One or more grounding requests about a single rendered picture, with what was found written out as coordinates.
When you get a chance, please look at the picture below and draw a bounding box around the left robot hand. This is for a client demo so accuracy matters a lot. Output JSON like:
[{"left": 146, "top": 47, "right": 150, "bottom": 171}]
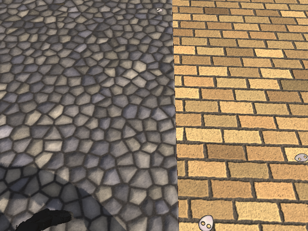
[{"left": 15, "top": 208, "right": 74, "bottom": 231}]

